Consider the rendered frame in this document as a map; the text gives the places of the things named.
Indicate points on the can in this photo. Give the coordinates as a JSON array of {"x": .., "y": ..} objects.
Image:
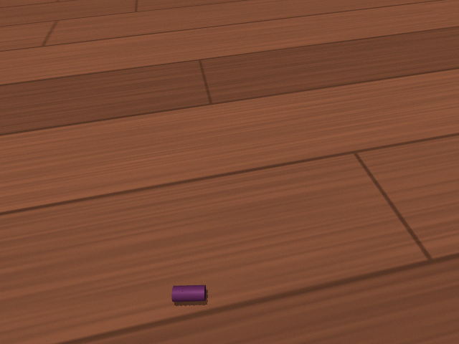
[{"x": 188, "y": 293}]

